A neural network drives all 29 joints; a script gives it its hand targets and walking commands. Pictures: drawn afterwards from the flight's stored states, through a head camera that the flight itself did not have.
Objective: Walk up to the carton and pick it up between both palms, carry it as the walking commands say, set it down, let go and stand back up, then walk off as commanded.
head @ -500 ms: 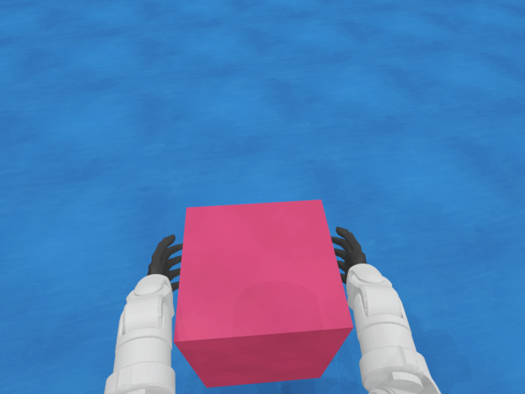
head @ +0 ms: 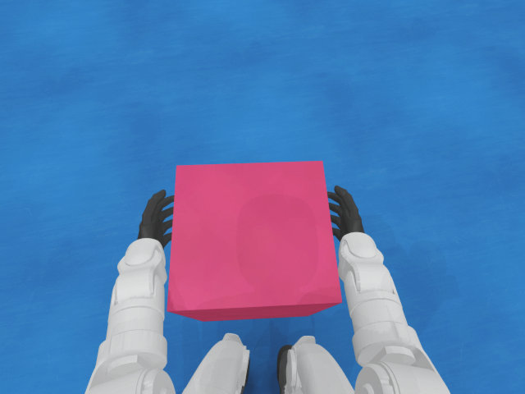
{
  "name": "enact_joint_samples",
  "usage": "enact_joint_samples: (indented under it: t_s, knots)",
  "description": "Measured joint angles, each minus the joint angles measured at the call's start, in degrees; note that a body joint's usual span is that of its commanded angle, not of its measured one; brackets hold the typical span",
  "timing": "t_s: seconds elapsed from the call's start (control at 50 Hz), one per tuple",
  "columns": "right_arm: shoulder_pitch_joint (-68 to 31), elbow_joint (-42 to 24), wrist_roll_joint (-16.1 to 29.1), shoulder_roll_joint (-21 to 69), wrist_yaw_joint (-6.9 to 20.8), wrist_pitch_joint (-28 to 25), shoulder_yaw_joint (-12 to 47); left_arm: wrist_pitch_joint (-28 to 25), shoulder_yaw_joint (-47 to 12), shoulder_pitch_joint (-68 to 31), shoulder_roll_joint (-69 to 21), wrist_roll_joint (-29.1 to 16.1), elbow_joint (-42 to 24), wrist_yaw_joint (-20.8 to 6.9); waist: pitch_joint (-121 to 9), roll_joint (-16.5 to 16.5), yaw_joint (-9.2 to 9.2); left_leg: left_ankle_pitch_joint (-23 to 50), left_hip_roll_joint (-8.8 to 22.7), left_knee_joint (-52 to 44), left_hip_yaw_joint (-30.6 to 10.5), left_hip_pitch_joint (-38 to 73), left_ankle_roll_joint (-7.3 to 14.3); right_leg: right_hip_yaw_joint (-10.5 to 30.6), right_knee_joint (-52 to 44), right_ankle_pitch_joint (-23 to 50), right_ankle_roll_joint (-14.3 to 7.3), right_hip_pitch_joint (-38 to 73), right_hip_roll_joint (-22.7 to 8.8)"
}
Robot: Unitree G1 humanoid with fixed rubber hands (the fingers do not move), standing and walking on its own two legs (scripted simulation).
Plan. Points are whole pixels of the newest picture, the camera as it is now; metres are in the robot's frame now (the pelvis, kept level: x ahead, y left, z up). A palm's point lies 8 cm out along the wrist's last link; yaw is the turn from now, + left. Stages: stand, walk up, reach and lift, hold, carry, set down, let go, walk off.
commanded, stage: set down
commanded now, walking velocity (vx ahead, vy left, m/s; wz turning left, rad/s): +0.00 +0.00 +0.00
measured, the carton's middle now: (253, 253) +0.34 +0.05 -0.13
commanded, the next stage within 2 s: none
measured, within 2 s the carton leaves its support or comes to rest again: neither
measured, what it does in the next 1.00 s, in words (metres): lowers itself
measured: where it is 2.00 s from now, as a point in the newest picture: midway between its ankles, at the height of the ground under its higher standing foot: outside the picture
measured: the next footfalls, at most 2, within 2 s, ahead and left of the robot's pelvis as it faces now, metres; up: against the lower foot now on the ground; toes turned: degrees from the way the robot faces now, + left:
none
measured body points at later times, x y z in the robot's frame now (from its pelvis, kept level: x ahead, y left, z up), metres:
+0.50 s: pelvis +0.00 +0.01 -0.07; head +0.18 +0.02 +0.34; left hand +0.37 +0.22 -0.15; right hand +0.40 -0.10 -0.16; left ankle +0.04 +0.11 -0.68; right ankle +0.06 -0.07 -0.68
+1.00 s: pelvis -0.02 +0.01 -0.15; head +0.21 +0.01 +0.24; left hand +0.39 +0.23 -0.24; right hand +0.43 -0.09 -0.25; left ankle +0.04 +0.11 -0.68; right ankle +0.06 -0.07 -0.68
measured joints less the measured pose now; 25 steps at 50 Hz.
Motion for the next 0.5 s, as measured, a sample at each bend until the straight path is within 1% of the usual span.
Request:
enact_joint_samples:
  t_s: [0.24,0.38,0.5]
  knots:
    - [-2.7,1.8,2.0,-1.7,0.2,-1.3,0.0,-0.9,-0.2,-1.7,-0.2,-2.1,0.3,2.0,-6.0,0.2,-0.97,-3.0,-1.1,10.1,0.2,-15.8,0.6,-0.1,9.7,-3.0,0.9,-15.4,-0.2]
    - [-3.1,2.0,3.7,-2.3,-0.1,-1.8,0.1,-1.5,-1.2,-2.6,0.1,-3.8,1.2,3.2,-9.1,0.3,-0.9,-5.1,-1.4,15.8,0.2,-23.4,0.8,-0.1,15.1,-5.0,1.2,-22.9,0.1]
    - [-4.2,2.5,5.0,-2.9,-1.3,-2.5,0.9,-2.3,-2.0,-4.0,1.1,-5.1,2.4,3.7,-10.6,0.1,-0.69,-6.6,-1.5,20.0,0.3,-28.9,0.7,-0.1,19.1,-6.3,1.4,-28.5,0.6]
